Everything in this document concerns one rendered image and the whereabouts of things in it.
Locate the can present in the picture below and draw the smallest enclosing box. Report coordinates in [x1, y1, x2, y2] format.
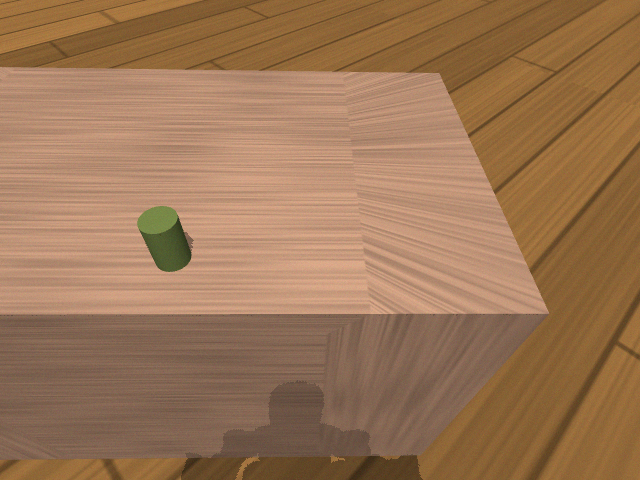
[137, 206, 192, 272]

